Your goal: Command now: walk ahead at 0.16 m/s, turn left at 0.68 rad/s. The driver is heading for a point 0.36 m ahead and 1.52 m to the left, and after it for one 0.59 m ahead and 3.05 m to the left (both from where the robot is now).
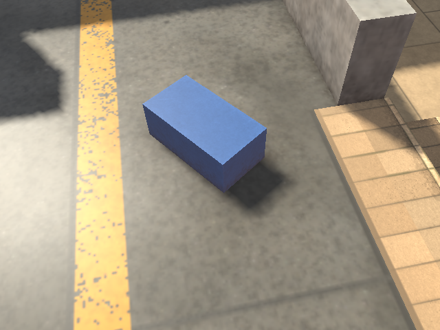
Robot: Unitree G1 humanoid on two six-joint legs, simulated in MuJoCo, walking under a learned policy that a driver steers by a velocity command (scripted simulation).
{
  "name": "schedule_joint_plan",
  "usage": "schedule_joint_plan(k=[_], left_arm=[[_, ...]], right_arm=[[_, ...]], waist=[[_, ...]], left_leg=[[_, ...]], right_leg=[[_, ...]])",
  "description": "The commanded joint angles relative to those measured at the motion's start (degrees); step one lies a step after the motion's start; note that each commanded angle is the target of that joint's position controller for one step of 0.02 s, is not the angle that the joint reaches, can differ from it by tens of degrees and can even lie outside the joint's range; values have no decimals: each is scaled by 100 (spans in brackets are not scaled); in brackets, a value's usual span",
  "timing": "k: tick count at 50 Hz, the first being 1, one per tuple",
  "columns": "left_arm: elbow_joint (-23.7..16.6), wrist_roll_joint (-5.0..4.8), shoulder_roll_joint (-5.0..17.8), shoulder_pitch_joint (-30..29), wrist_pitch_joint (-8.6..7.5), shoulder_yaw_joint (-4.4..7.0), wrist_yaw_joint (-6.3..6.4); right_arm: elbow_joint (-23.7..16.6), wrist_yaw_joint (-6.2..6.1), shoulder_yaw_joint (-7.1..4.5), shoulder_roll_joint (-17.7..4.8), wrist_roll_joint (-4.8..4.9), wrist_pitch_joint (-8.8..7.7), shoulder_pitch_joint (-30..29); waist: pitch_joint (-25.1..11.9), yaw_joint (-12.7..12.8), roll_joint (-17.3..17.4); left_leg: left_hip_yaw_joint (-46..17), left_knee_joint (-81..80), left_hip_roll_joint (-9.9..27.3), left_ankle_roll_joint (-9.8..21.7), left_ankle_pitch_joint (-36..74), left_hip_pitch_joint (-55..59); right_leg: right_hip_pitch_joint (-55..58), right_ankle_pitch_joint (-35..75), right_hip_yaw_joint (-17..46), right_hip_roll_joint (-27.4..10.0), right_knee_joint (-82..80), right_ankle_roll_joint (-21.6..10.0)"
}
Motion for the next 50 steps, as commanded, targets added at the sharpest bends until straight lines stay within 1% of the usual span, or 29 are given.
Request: schedule_joint_plan(k=[1,2,4,6,8,10,13,16,19,20,21,22,23,24,25,27,30,32,36,39,41,43,44,45,46,47,48,49,50], left_arm=[[-756,-54,873,217,-30,134,-179],[-824,36,789,35,65,131,-118],[-853,52,645,47,186,138,-77],[-805,75,403,-60,152,98,-8],[-813,34,324,-239,143,90,55],[-785,-45,402,-408,162,124,88],[-785,-91,461,-751,120,183,85],[-766,-117,512,-933,-19,235,17],[-589,-143,702,-588,-131,355,-71],[-506,-131,801,-412,-137,409,-81],[-590,-42,1035,-513,-78,453,-56],[-641,169,1243,-556,11,479,-51],[-754,198,919,-627,-4,450,-32],[-850,110,666,-848,25,381,23],[-904,35,550,-933,79,340,74],[-911,2,606,-860,160,299,160],[-814,89,743,-495,252,329,212],[-759,104,867,-339,280,380,204],[-705,64,1063,-467,283,480,117],[-659,-12,1149,-569,247,546,16],[-601,-116,1173,-513,195,582,-60],[-536,-233,1081,-521,172,589,-104],[-393,-226,850,-214,173,548,-142],[-511,-43,593,-182,181,481,-168],[-1026,120,454,-713,141,398,-100],[-1025,72,792,-1102,130,477,-54],[-1044,-20,780,-1153,105,473,-25],[-913,5,813,-970,91,498,29],[-878,49,893,-841,93,523,63]], right_arm=[[-829,-157,-260,-853,77,182,-40],[-875,-182,-200,-742,208,240,-134],[-938,-220,-235,-778,216,322,-311],[-890,-298,-285,-824,213,405,-162],[-822,-398,-352,-946,246,511,43],[-886,-471,-399,-992,310,638,-37],[-960,-498,-437,-960,311,771,-93],[-1010,-480,-469,-922,277,823,-94],[-1131,-432,-481,-898,320,827,-307],[-1152,-409,-443,-798,358,827,-321],[-1065,-387,-349,-493,344,841,136],[-1255,-336,-378,-644,401,799,100],[-1176,-280,-519,-1202,292,722,85],[-1012,-257,-569,-1340,313,738,171],[-860,-281,-550,-1236,314,801,249],[-858,-260,-426,-925,321,863,298],[-1096,-256,-305,-703,388,827,-189],[-1184,-253,-279,-656,356,805,-342],[-1198,-206,-226,-524,297,795,-372],[-1139,-156,-262,-558,303,857,-301],[-1132,-108,-309,-595,311,930,-280],[-1016,-86,-397,-609,336,979,2],[-848,-150,-515,-811,317,969,420],[-846,-250,-745,-1572,326,914,816],[-1077,-225,-758,-2037,85,734,485],[-1091,-150,-677,-1598,37,577,465],[-986,-172,-600,-1446,88,494,360],[-996,-228,-564,-1279,223,497,63],[-1046,-282,-505,-1148,317,554,-259]], waist=[[-1481,110,-576],[-1206,225,-882],[-709,385,-445],[-864,272,-187],[-1319,162,70],[-1468,75,329],[-1254,-97,670],[-1153,-205,899],[-1157,-10,965],[-1221,66,679],[-1508,-190,-230],[-1320,-284,-1771],[-1188,-202,-1543],[-1054,-217,-1116],[-927,-191,-771],[-689,-93,-608],[-653,212,-877],[-788,332,-969],[-955,300,-1052],[-964,207,-1130],[-972,158,-1139],[-1040,-78,-987],[-1096,-197,-499],[-938,-242,1110],[-1278,-104,2033],[-1471,-446,1165],[-1266,-273,1022],[-1153,-69,585],[-1117,89,562]], left_leg=[[-4129,-1717,2097,1212,-510,2733],[-3954,-1928,1864,1003,-1309,2023],[-3300,-2028,1204,690,-1397,995],[-2778,-1731,904,559,-53,937],[-2820,-1480,916,472,509,1378],[-2943,-1424,861,251,-202,1630],[-3229,-1459,747,64,-1173,1717],[-3568,-1295,745,72,-1002,1952],[-3860,-960,622,-58,-715,1922],[-3677,-560,379,-220,-1401,1582],[-2974,529,-73,-458,-2966,889],[-1698,1869,-658,-747,-3448,-109],[-1578,2897,-127,-1039,-3050,-463],[-1415,3298,75,-1137,-2635,-542],[-1285,3631,183,-1209,-2307,-594],[-897,4177,373,-1305,-1936,-849],[-445,3667,780,-1457,-1651,-1160],[-391,3289,1011,-1546,-1662,-1141],[-172,2342,1225,-1450,-1574,-403],[93,1574,1177,-1237,-1572,280],[198,988,1122,-1041,-1608,599],[337,-90,915,-734,-1092,1359],[99,-683,767,-487,-503,2200],[-1749,-1136,1882,73,1772,3308],[-3746,-1153,2841,1268,2216,3351],[-3323,-1287,2705,1284,1939,3382],[-2910,-1284,2404,983,1589,3170],[-2585,-1213,2097,668,1268,3004],[-2409,-1178,1960,514,1237,2731]], right_leg=[[-2417,393,994,-184,1475,-12],[-2252,601,940,-331,966,-31],[-1735,781,913,-440,-305,30],[-1452,938,717,-351,-1392,184],[-1364,1149,813,-264,-1972,334],[-1375,1478,925,-230,-2422,372],[-1289,1630,1009,-168,-3062,337],[-989,1536,1080,-113,-3760,233],[-97,1877,1049,-215,-5012,55],[589,2459,1102,-576,-5638,-93],[1483,2811,1872,-1673,-5629,-582],[1391,3582,2960,-2557,-5808,-1403],[1228,3589,3127,-2818,-5797,-1669],[1185,3359,2432,-2503,-5645,-1494],[1125,3070,1886,-2143,-5551,-1265],[1007,3242,1326,-1951,-5616,-1224],[1402,3462,828,-1938,-5770,-1357],[1692,3614,674,-2121,-5787,-1458],[1498,3628,77,-2305,-5793,-1420],[1254,3581,-317,-2422,-5682,-1273],[1312,3544,-431,-2587,-5465,-1126],[1130,3218,-743,-2546,-4843,-741],[586,2709,-1050,-2244,-4050,-387],[-1172,424,-1477,-1568,-2218,156],[-2635,-917,-461,-791,-929,413],[-2746,-679,219,-831,-362,321],[-2757,-147,386,-844,-405,162],[-2710,344,474,-935,-633,116],[-2528,663,503,-933,-907,126]])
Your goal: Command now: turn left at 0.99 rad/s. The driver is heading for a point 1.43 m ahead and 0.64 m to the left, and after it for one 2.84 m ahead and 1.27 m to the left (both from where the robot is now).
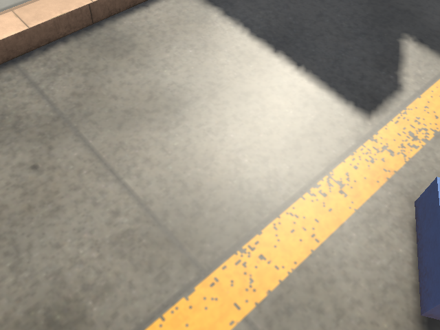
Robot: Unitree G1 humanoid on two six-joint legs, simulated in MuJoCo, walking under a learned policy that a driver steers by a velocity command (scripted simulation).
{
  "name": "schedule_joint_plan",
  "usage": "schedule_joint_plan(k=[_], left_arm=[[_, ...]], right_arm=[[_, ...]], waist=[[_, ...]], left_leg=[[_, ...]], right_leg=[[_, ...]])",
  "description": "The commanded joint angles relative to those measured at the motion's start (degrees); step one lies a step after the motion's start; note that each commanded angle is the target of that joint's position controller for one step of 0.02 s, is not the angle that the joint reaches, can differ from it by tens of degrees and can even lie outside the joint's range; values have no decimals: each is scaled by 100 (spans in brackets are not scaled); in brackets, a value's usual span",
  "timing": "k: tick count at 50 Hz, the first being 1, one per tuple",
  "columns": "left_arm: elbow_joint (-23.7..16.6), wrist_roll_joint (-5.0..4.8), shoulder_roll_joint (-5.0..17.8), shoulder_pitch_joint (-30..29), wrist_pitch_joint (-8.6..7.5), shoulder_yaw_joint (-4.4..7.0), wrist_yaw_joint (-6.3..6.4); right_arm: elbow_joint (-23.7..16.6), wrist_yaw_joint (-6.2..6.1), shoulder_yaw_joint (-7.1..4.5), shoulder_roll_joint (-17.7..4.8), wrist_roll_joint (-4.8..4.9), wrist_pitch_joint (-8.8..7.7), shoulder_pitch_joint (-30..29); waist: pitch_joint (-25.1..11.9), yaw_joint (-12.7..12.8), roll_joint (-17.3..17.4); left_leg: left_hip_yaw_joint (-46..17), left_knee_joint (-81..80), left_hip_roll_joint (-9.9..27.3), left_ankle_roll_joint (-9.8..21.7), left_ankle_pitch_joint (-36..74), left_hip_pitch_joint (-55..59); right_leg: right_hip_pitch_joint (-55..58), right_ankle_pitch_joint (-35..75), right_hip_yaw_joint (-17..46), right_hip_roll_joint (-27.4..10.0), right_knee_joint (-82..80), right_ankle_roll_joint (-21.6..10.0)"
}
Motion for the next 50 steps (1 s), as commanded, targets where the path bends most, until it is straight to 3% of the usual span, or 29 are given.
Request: schedule_joint_plan(k=[1,3,7,12,15,16,17,18,19,20,21,22,25,28,31,34,36,37,38,39,40,41,42,43,45,46,48,50], left_arm=[[-551,55,519,-322,-155,106,61],[-471,15,356,-170,-163,52,15],[-486,-38,188,-357,-153,-44,-29],[-502,-82,314,-378,-212,-16,-109],[-409,-96,417,-3,-282,60,-159],[-358,-66,573,170,-280,124,-144],[-455,4,888,63,-218,173,-97],[-439,188,947,87,-195,177,-106],[-590,161,640,-155,-208,110,-71],[-653,108,372,-372,-177,37,-1],[-715,56,280,-479,-129,-3,70],[-714,0,279,-518,-95,-22,134],[-611,68,426,-94,-31,-2,217],[-508,76,625,185,12,85,177],[-493,28,807,12,28,167,82],[-406,-124,885,29,-18,203,-50],[-301,-313,805,18,-42,150,-112],[-141,-320,504,323,-64,37,-162],[-268,7,-21,414,-90,-194,-237],[-367,81,-34,429,-82,-228,-240],[-239,-77,383,140,-18,-125,-182],[-182,-195,387,186,37,-109,-169],[-28,-202,357,349,94,-98,-111],[61,-172,450,448,157,-60,-64],[64,-230,673,627,205,42,-28],[33,-258,671,651,220,59,-10],[-127,-294,553,462,221,22,-60],[-308,-281,506,248,168,27,-115]], right_arm=[[-484,-150,-254,-915,87,-97,-330],[-481,-207,-254,-920,36,-57,-337],[-445,-272,-307,-1048,83,-5,-298],[-472,-232,-316,-1070,86,58,-388],[-531,-207,-287,-988,149,93,-638],[-542,-200,-233,-819,163,102,-575],[-428,-179,-115,-368,95,115,34],[-590,-166,-225,-761,133,47,0],[-449,-158,-359,-1230,90,15,19],[-341,-149,-401,-1303,120,43,-32],[-227,-166,-380,-1162,111,106,32],[-229,-145,-330,-1002,108,144,86],[-394,-109,-174,-606,176,131,-284],[-517,-62,-107,-467,120,110,-508],[-485,8,-77,-397,91,115,-424],[-429,51,-121,-445,80,197,-283],[-294,49,-138,-359,46,215,109],[-147,2,-194,-525,21,195,451],[-164,-88,-260,-998,-3,131,689],[-304,-126,-164,-1060,-191,21,181],[-257,-61,-3,-473,-306,-96,223],[-20,-33,62,-333,-315,-177,108],[52,-41,38,-376,-263,-224,-130],[96,-70,60,-333,-216,-262,-336],[109,-188,19,-473,-228,-260,-499],[113,-243,19,-438,-228,-235,-514],[242,-296,-15,-411,-121,-260,-50],[402,-320,-31,-425,-87,-375,167]], waist=[[-1079,53,935],[-1219,97,872],[-1171,-9,953],[-1080,-97,1276],[-1084,112,1307],[-1171,131,1010],[-1440,-228,-385],[-1066,-301,-1565],[-859,-283,-1096],[-684,-267,-750],[-626,-269,-505],[-526,-225,-484],[-524,79,-566],[-753,271,-639],[-857,189,-711],[-863,99,-769],[-931,-196,-615],[-1014,-281,-143],[-1261,-176,1423],[-1526,-10,2076],[-1667,-410,1310],[-1306,-234,1236],[-1126,-149,1116],[-917,-119,1198],[-750,-32,1222],[-740,-49,1122],[-743,-337,1037],[-468,-424,1000]], left_leg=[[-1858,-1157,1223,1059,2700,1419],[-1831,-1080,1034,1029,2735,1312],[-2269,-963,848,940,2003,1164],[-2995,-829,708,871,1739,942],[-3192,-544,410,666,1563,678],[-2982,-162,141,446,693,254],[-2031,1162,-562,122,-1617,-441],[-1224,2301,-836,-190,-2221,-1478],[-1060,3145,-317,-390,-1789,-1659],[-884,3439,-153,-483,-1322,-1656],[-738,3749,-70,-577,-990,-1654],[-583,4035,16,-658,-756,-1768],[-55,3529,329,-787,-456,-1968],[66,2799,593,-860,-564,-1877],[325,1915,652,-737,-488,-1088],[570,998,461,-520,-515,-337],[630,-446,162,-200,112,622],[389,-1171,123,-7,1062,1614],[-1349,-1263,1478,348,3394,2859],[-2024,-1067,2650,1506,4229,2372],[-1576,-1211,2355,1619,3626,1919],[-1029,-1259,1955,1323,2977,1677],[-695,-1307,1722,1064,2432,1602],[-427,-1356,1682,987,2637,1376],[-87,-1443,1691,1029,2972,1288],[-16,-1481,1760,1056,2858,1415],[-415,-2156,2004,993,-431,1942],[-852,-2609,2244,885,-1782,2291]], right_leg=[[-1022,576,520,122,237,-26],[-752,850,508,346,-225,59],[-414,1008,664,653,-1463,131],[221,921,841,808,-2423,25],[1232,1491,753,712,-3749,-137],[1979,2063,927,251,-4222,-303],[2808,2739,2062,-1067,-4334,-812],[2476,2951,3372,-1876,-4694,-1684],[2289,2575,3075,-1930,-4716,-1843],[2059,2137,2357,-1541,-4675,-1636],[1991,1903,1840,-1215,-4626,-1450],[1968,2078,1507,-1137,-4640,-1443],[2350,2601,753,-1064,-4725,-1499],[2835,2942,447,-1338,-4693,-1620],[2559,3099,-104,-1431,-4634,-1505],[2373,3262,-326,-1535,-4372,-1370],[2139,3290,-412,-1417,-3762,-1110],[1554,2891,-679,-1168,-3156,-740],[183,313,-1074,-588,-1740,-175],[-463,-1156,-609,-285,-695,117],[-107,-1035,-62,-413,-315,131],[-73,-834,68,-386,-276,86],[-112,-497,152,-349,-300,85],[-26,-113,274,-261,-200,141],[-87,235,167,-29,317,244],[-256,307,149,-25,431,282],[-954,777,128,-290,270,242],[-1590,1022,235,-391,172,139]])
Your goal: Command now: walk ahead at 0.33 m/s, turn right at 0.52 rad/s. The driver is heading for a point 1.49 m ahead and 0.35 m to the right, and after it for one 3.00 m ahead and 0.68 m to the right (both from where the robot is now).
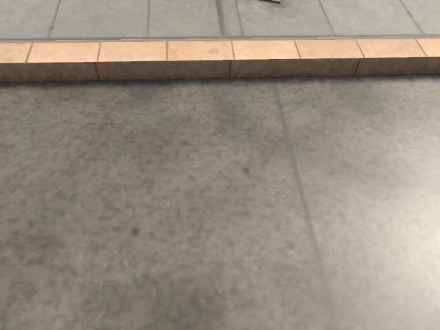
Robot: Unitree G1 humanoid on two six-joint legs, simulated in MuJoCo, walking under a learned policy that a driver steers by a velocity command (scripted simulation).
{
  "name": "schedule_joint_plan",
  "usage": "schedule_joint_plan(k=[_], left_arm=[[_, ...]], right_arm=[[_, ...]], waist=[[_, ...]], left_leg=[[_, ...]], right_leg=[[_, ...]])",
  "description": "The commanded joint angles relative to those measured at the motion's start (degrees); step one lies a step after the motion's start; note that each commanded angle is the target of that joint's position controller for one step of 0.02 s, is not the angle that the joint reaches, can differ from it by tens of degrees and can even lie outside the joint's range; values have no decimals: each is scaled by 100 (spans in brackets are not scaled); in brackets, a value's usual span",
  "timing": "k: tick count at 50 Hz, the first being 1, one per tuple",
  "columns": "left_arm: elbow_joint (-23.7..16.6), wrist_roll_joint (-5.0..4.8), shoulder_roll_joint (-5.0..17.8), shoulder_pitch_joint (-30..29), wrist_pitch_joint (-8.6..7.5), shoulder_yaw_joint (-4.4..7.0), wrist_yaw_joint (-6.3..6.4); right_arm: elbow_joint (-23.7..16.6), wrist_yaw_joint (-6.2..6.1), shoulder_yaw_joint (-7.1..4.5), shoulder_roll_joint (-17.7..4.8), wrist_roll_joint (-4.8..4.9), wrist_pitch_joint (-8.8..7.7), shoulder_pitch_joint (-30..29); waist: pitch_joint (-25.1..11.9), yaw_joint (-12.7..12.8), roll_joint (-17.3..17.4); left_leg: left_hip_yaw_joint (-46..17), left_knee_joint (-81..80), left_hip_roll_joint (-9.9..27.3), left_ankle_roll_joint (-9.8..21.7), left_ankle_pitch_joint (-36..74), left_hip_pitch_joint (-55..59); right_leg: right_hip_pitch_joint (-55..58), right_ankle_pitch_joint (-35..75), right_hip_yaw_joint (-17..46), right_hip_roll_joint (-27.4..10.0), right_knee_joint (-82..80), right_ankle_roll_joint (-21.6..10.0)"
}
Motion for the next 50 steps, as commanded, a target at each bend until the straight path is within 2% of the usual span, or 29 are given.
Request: schedule_joint_plan(k=[1,7,8,10,12,16,18,20,21,22,23,24,25,26,27,28,30,32,34,36,40,43,44,45,46,47,48,49,50], left_arm=[[-783,-10,538,-730,-187,144,-57],[-912,-49,222,-644,-340,100,-198],[-852,612,244,-811,-121,99,-428],[-993,463,152,-1027,-26,70,-612],[-1071,366,182,-1196,-35,44,-682],[-1205,357,220,-1690,-74,-40,-698],[-1216,345,226,-1721,-79,-81,-652],[-1011,246,389,-919,-106,-11,-488],[-768,162,543,46,-176,99,-386],[-261,209,849,1545,-244,292,-276],[-143,243,1654,1218,-203,463,-161],[-478,211,1999,947,-197,501,-190],[-474,328,1789,809,-201,455,-197],[-343,384,1449,927,-277,362,-132],[-374,440,1068,608,-395,245,-97],[-412,420,756,235,-500,119,-89],[-346,363,439,192,-730,-23,-131],[-143,332,474,505,-884,-29,-178],[21,325,439,968,-972,-58,-217],[118,302,358,1045,-1013,-128,-203],[198,279,297,882,-1110,-282,-67],[199,319,742,619,-1042,-170,224],[132,381,877,352,-940,-120,303],[-43,451,1040,-278,-841,-56,346],[-147,371,1011,-1035,-758,-5,286],[-539,522,-198,-1615,-893,-355,95],[-973,375,-661,-683,-963,-540,15],[-1143,445,-330,-209,-1103,-611,-93],[-985,559,173,-380,-1164,-559,-146]], right_arm=[[-20,-98,-415,-1124,39,-208,662],[234,-9,-528,-1129,47,-460,762],[408,115,-453,-1076,-225,-431,1160],[482,168,-467,-1119,-213,-459,1189],[540,154,-477,-1189,-200,-493,1161],[740,134,-512,-1322,-215,-464,1401],[848,150,-518,-1408,-201,-390,1455],[901,183,-561,-1709,-127,-291,1418],[863,238,-602,-1930,-48,-211,1292],[723,299,-571,-1945,9,-174,1052],[367,404,-287,-828,-92,-216,1059],[-226,406,-276,-955,-182,-384,401],[-370,374,-268,-1153,-147,-460,75],[-107,325,-206,-1093,-80,-524,491],[140,284,-180,-1078,-98,-522,736],[302,299,-150,-1014,-155,-452,1008],[513,394,-125,-968,-123,-223,1156],[581,467,-101,-844,-5,-75,820],[478,488,-76,-763,101,-90,190],[482,527,-53,-690,156,-140,-67],[487,635,51,-633,99,-238,-281],[875,565,-66,-1065,84,-121,795],[1136,530,-185,-1351,63,-80,1707],[1518,480,-341,-1629,61,-42,3093],[1845,393,-470,-1722,166,-34,4154],[2055,315,-407,-1498,172,29,3613],[1664,302,-321,-1449,54,-50,2579],[1390,213,-392,-1482,-8,-65,2181],[1262,181,-371,-1173,-74,-93,1795]], waist=[[-63,-567,904],[286,-399,627],[318,-499,249],[504,-467,686],[654,-383,772],[933,-442,680],[923,-357,658],[260,127,717],[-299,664,659],[-1012,1380,310],[-579,747,-1517],[-1157,639,-1202],[-876,571,-480],[-545,346,-177],[-271,53,218],[-216,-217,241],[16,-383,165],[494,-289,321],[819,10,286],[783,40,128],[452,-155,-43],[-296,-844,-496],[-632,-1350,-533],[-898,-2117,-536],[-846,-2772,301],[-14,-1918,1778],[-533,-704,1413],[-1025,-481,1011],[-284,-282,-270]], left_leg=[[-1854,-1816,2044,764,-1913,1539],[-825,-2049,2009,616,-1345,1728],[-485,-2040,1915,524,-1432,1520],[-196,-2036,1893,412,-1427,1335],[35,-2124,1984,332,-1464,1310],[674,-2142,2008,262,-993,1772],[1110,-1764,1892,197,409,1962],[1434,-297,1785,153,4123,1872],[1403,1134,1812,182,5452,1499],[1291,3239,1660,8,4894,188],[961,5241,586,-398,-861,-2274],[-611,6290,-180,-635,-1486,-3443],[-1068,6285,176,-492,-806,-3897],[-915,6038,410,-353,-368,-3724],[-938,5673,719,-261,-14,-3275],[-1020,5415,839,-198,213,-2807],[-1129,5098,978,-184,464,-2451],[-1088,4665,902,-128,802,-2941],[-1132,3955,469,5,1179,-3276],[-780,3240,20,150,1653,-3293],[262,1725,-419,368,2542,-2153],[530,1485,-906,500,2337,-841],[461,1472,-1073,622,1977,9],[-30,1255,-840,974,1741,1178],[-761,357,-273,1559,2099,2105],[-1346,1424,-239,1597,2281,2394],[-3555,1093,332,2352,2232,2639],[-5463,-636,1185,2668,-866,2591],[-5575,-1430,1123,2331,-2061,1454]], right_leg=[[-1795,437,351,-347,25,-126],[-2262,947,338,-591,-199,-323],[-2128,913,-90,-334,-151,-387],[-2162,1167,-85,-455,-292,-540],[-2142,1326,-107,-548,-498,-697],[-1993,932,-468,-551,-1135,-1113],[-1523,438,-813,-354,-1480,-1395],[63,-270,-1354,383,-1565,-1690],[1335,-337,-1403,802,-1703,-1816],[3445,-219,-873,1035,-2163,-1959],[4152,-2018,1733,-169,-3583,-2174],[4411,-2707,4720,-796,-4920,-2603],[4431,-2218,4500,-1158,-5220,-2394],[3853,-1675,4011,-1260,-5179,-2317],[3054,-1161,3287,-1049,-5028,-2072],[2438,-909,2757,-799,-5061,-1893],[1784,-341,2147,-626,-5367,-1669],[1844,581,1393,-466,-5690,-1330],[2129,2373,508,-229,-5812,-904],[2525,3824,-324,43,-5840,-558],[2880,6823,-1079,-66,-5925,-313],[3719,9525,-1228,-426,-4545,-152],[3628,9937,-1196,-499,-3327,-111],[2942,9749,-1104,-521,-1438,-137],[1807,5630,-1210,298,1835,-243],[-808,-766,-632,1242,3984,-380],[-2003,-897,438,1053,4332,-364],[-2152,-613,1172,764,3666,-487],[-1933,-46,1121,418,2817,-618]])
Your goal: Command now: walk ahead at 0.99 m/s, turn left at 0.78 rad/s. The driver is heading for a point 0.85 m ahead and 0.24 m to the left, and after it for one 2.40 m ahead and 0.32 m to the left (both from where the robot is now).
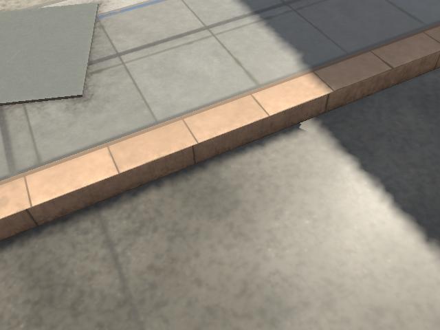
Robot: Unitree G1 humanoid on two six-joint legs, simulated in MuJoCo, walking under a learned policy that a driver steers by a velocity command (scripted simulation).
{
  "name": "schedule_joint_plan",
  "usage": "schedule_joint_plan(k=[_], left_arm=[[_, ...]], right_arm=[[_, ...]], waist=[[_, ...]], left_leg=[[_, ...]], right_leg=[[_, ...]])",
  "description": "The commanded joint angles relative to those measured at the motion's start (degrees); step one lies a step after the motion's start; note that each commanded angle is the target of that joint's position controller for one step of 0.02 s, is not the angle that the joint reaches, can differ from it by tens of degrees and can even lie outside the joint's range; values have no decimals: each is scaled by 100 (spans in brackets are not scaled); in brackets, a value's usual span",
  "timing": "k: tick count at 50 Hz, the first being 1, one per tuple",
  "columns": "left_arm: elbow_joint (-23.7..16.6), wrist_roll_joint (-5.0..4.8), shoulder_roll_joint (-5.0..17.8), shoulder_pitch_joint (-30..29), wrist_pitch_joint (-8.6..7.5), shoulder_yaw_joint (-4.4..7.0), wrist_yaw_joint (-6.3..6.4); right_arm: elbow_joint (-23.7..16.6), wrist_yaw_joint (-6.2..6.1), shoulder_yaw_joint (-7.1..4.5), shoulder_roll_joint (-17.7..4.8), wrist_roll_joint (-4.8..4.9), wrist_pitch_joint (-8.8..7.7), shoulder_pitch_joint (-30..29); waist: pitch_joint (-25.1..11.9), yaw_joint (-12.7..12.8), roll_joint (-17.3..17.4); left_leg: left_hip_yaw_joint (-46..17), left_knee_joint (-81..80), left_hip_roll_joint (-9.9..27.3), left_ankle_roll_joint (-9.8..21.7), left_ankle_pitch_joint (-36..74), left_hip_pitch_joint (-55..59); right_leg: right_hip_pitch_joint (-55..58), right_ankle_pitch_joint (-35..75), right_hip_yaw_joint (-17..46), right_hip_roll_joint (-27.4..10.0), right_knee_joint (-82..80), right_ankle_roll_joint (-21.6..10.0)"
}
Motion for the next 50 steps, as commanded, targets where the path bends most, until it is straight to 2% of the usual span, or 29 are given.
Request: schedule_joint_plan(k=[1,3,6,8,11,13,14,15,16,17,18,19,21,24,29,31,33,35,36,37,38,39,40,41,44,46,48,49,50], left_arm=[[-1083,218,700,-512,-299,-34,-152],[-1143,286,731,-624,-29,-85,-133],[-1484,71,548,-1510,61,-216,-198],[-1609,-111,352,-1907,65,-280,-213],[-1612,-127,534,-1937,5,-206,-167],[-1437,-98,869,-1330,-77,-44,-80],[-1203,-80,1130,-392,-127,91,-16],[-959,13,1551,946,-174,289,87],[-819,233,2069,1728,-152,447,157],[-798,159,2207,1099,-74,538,108],[-964,129,1432,436,-28,432,72],[-911,83,1021,241,-6,342,37],[-533,75,739,523,-32,265,28],[-78,-92,401,922,-177,199,-97],[114,-81,742,677,-332,273,-88],[219,-61,968,893,-334,309,-57],[263,-70,1313,1206,-252,387,36],[167,-44,1619,988,-74,470,125],[26,-29,1604,715,4,463,112],[22,60,1358,755,44,439,16],[-504,91,770,1054,-16,293,-50],[-947,-22,1078,548,-155,292,-29],[-1047,-43,1149,146,-247,258,-41],[-906,-80,1118,272,-245,230,-31],[-547,83,829,873,112,151,-27],[-569,8,547,698,174,97,-91],[-472,-129,269,719,184,32,-113],[-457,-186,323,687,188,55,-106],[-433,-118,595,501,234,183,-70]], right_arm=[[-223,-135,-160,-571,-104,-80,189],[-250,-149,-121,-620,-44,-278,126],[-305,-101,-220,-801,-10,-427,141],[-294,-25,-288,-840,80,-437,274],[-297,22,-396,-974,67,-377,525],[-321,-2,-452,-1121,12,-360,509],[-359,23,-477,-1242,-8,-385,283],[-507,24,-430,-1054,9,-462,-62],[-878,-17,-185,-87,132,-527,-219],[-1140,-17,-59,-106,215,-478,178],[-961,-59,-97,-461,70,-335,-286],[-996,10,-109,-498,-34,-281,-645],[-1156,199,-90,-328,-161,-150,-1029],[-1520,341,59,-6,-156,37,-1458],[-2040,522,221,-159,-134,62,-2432],[-2084,558,295,-100,-131,55,-2713],[-1912,502,253,-274,-143,35,-2418],[-1485,390,99,-641,-157,5,-1001],[-1070,281,-60,-911,-149,-38,232],[-840,117,-238,-1149,-64,-33,457],[-1043,9,-380,-1825,-106,95,-138],[-1234,-37,-442,-1898,-135,171,253],[-1161,-90,-442,-1689,-89,154,127],[-1105,-137,-328,-1265,-91,85,-228],[-1072,-167,-16,-577,0,-251,-797],[-840,-84,14,-575,-24,-410,-720],[-671,-40,26,-522,-74,-471,-674],[-645,-32,58,-414,-77,-490,-657],[-492,-83,60,-368,-64,-418,-257]], waist=[[23,588,-947],[527,828,-1022],[595,514,-538],[367,144,-202],[4,-135,87],[-531,150,128],[-1090,741,-40],[-1767,1450,-231],[-2347,1518,-1674],[-2496,864,-2705],[-1523,882,-1460],[-938,884,-814],[-502,759,-718],[-316,593,-754],[366,389,-481],[481,406,-434],[76,202,-675],[-676,-578,-882],[-1129,-1051,-822],[-1101,-862,-136],[-1240,18,1195],[-2138,-351,463],[-1387,-237,-120],[-459,193,-580],[-22,942,-994],[47,948,-692],[-333,848,-4],[-401,775,41],[-389,572,-197]], left_leg=[[-4821,-2851,2103,1109,-1951,1654],[-4067,-2980,1676,951,-1438,295],[-2944,-3151,1069,683,-124,-868],[-2695,-3005,888,351,389,-615],[-2850,-2336,996,86,1438,694],[-2908,-1264,1028,-164,2650,1288],[-2647,-55,811,-332,3065,1170],[-2339,1624,577,-452,2369,279],[-1674,3420,78,-555,-1378,-1361],[-1317,4321,397,-535,-1326,-2325],[-1119,4500,904,-531,-668,-2644],[-962,4185,1105,-588,-265,-2569],[-960,3903,1401,-680,-112,-2387],[-807,3824,1550,-677,136,-2612],[-112,1824,1486,-611,1307,-2019],[428,895,1166,-406,1400,-1222],[751,625,679,-230,1130,-508],[562,492,391,17,716,1057],[164,101,374,274,653,2514],[-453,-187,654,427,238,3627],[-3000,-216,1978,1110,985,4684],[-4567,-1398,2415,1697,-142,5139],[-4701,-2173,2452,1441,-707,4403],[-4097,-2364,2411,1155,204,3245],[-2355,-2233,2088,819,4432,1030],[-1423,-2320,1656,454,5607,646],[-693,-2251,1350,34,6006,1227],[-471,-2280,1346,-145,5823,1546],[-482,-2098,1444,-398,6256,2708]], right_leg=[[-3175,-2,1075,-618,74,-58],[-2596,-11,926,-995,-1192,205],[-1236,1180,451,-1192,-3487,426],[-621,2205,282,-1029,-4540,383],[-529,2303,244,-723,-5460,273],[246,1551,254,-428,-5823,154],[1289,1207,261,-459,-5830,49],[2733,135,876,-1207,-5600,-131],[4014,-2082,3312,-2935,-6334,-391],[3839,-2774,5587,-3437,-7298,-840],[3037,-3004,4590,-3085,-7249,-793],[2355,-1794,3345,-2752,-7155,-673],[1705,37,1881,-2295,-7157,-459],[1513,1881,699,-2114,-7239,-239],[865,3040,-808,-1795,-8036,-157],[910,4845,-1303,-1676,-7923,-17],[1515,7480,-1417,-1750,-7045,95],[1450,8505,-1284,-2004,-5063,58],[736,7949,-1146,-2055,-3416,-36],[-639,3162,-1128,-1362,-1400,-23],[-2871,-958,-900,-547,805,244],[-3589,-632,381,-559,1156,208],[-3784,-194,604,-866,524,154],[-3507,85,457,-1106,-108,138],[-1821,-273,339,-1406,-1172,342],[-1499,199,57,-1270,-2164,228],[-1438,950,-251,-1118,-2538,-20],[-1618,1272,-280,-1085,-2735,-146],[-2497,660,-250,-882,-1981,-250]])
